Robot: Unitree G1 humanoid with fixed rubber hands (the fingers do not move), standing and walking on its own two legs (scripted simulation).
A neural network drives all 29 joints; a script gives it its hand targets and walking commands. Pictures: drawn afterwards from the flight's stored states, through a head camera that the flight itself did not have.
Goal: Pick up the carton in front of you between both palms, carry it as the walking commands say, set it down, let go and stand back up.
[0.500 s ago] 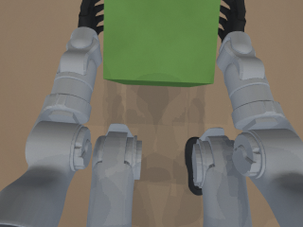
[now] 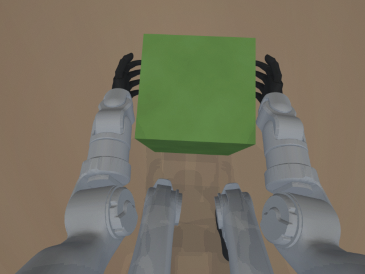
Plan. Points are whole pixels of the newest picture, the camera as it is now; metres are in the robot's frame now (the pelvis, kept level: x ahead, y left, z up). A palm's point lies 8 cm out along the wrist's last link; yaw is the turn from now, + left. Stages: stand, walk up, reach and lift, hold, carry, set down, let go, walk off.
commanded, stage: reach and lift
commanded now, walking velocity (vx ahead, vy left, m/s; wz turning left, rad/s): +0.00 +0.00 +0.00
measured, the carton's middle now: (194, 106) +0.48 +0.03 -0.13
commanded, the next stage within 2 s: none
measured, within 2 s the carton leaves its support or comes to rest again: neither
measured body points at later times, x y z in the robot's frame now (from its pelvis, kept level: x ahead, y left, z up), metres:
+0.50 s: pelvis +0.05 +0.00 +0.14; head +0.20 +0.02 +0.56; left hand +0.45 +0.17 +0.09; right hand +0.46 -0.13 +0.10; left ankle +0.12 +0.13 -0.46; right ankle +0.11 -0.13 -0.46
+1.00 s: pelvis +0.10 +0.00 +0.26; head +0.13 +0.00 +0.71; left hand +0.41 +0.16 +0.24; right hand +0.43 -0.14 +0.25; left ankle +0.12 +0.13 -0.46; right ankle +0.11 -0.13 -0.46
